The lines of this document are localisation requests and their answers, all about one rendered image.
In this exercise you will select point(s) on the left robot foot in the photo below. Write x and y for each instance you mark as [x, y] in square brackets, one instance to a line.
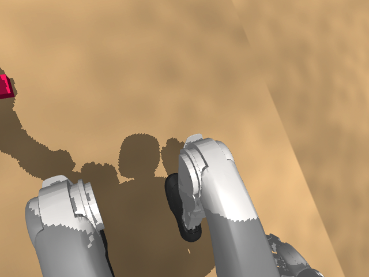
[106, 248]

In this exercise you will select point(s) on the right robot foot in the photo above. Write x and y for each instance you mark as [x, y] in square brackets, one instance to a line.
[175, 204]

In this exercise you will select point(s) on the right robot hand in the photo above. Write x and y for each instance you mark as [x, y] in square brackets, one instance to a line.
[289, 260]

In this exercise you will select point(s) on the small box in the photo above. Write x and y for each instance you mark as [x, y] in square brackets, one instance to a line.
[6, 90]

